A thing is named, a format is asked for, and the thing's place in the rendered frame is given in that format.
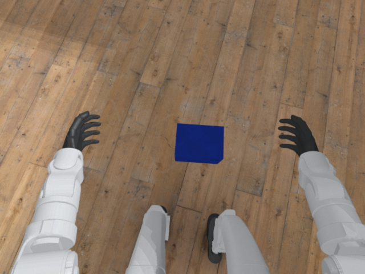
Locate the robot right shin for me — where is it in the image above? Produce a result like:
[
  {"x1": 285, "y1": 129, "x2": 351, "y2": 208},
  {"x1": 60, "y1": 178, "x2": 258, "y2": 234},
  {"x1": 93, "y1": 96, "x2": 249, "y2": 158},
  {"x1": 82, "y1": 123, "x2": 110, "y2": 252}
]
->
[{"x1": 212, "y1": 209, "x2": 236, "y2": 253}]

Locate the robot right hand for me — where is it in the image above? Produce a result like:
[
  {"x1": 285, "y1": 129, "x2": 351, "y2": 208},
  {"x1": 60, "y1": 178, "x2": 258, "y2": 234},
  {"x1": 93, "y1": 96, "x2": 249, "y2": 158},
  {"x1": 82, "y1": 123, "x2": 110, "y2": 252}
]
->
[{"x1": 278, "y1": 115, "x2": 319, "y2": 157}]

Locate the robot right upper arm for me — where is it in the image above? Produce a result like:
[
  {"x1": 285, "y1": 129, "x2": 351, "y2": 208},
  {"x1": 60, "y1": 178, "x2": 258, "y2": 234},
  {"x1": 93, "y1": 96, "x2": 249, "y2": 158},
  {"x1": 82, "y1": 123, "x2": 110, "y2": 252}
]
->
[{"x1": 322, "y1": 255, "x2": 365, "y2": 274}]

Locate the robot left thigh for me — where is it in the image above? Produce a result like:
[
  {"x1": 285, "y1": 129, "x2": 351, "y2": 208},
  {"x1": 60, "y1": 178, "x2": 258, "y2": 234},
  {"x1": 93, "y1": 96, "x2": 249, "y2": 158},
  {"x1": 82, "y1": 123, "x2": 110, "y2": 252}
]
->
[{"x1": 125, "y1": 211, "x2": 170, "y2": 274}]

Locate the robot right forearm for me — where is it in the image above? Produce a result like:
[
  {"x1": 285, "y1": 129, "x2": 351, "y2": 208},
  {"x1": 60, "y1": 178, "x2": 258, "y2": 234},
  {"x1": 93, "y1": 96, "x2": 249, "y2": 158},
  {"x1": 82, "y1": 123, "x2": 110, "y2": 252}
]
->
[{"x1": 298, "y1": 151, "x2": 365, "y2": 255}]

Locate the robot left hand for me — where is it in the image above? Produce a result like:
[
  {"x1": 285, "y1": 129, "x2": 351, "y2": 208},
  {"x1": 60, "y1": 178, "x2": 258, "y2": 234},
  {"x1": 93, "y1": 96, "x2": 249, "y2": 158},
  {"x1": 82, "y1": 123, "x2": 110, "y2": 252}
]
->
[{"x1": 62, "y1": 111, "x2": 101, "y2": 151}]

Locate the robot left forearm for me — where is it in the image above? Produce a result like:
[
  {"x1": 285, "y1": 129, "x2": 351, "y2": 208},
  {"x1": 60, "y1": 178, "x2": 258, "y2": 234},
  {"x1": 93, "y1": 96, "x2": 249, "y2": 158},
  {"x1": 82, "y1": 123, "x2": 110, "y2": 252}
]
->
[{"x1": 10, "y1": 148, "x2": 84, "y2": 274}]

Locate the robot left upper arm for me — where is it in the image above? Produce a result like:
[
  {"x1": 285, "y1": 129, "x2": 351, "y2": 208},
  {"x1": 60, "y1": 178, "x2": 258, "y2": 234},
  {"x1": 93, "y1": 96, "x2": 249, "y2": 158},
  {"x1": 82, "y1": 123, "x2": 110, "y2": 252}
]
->
[{"x1": 13, "y1": 249, "x2": 79, "y2": 274}]

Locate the carton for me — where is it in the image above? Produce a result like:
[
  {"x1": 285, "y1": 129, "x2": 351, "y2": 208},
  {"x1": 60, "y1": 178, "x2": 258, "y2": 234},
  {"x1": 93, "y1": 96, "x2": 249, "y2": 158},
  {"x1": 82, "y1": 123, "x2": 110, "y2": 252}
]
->
[{"x1": 175, "y1": 123, "x2": 224, "y2": 164}]

